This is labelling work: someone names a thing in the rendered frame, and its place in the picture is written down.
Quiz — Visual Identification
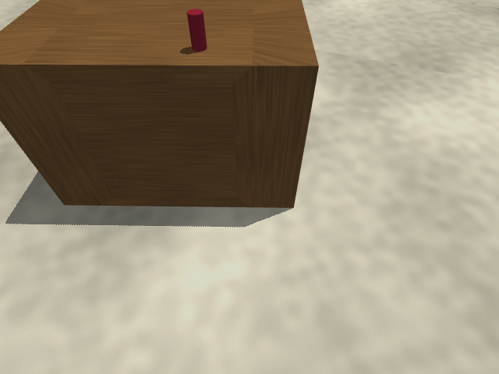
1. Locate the can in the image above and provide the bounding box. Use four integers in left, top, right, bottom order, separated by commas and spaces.
187, 9, 207, 51

